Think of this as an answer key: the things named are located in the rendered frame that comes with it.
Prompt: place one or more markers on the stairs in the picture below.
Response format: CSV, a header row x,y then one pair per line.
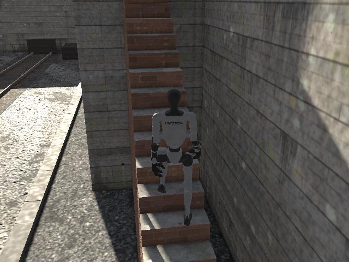
x,y
152,64

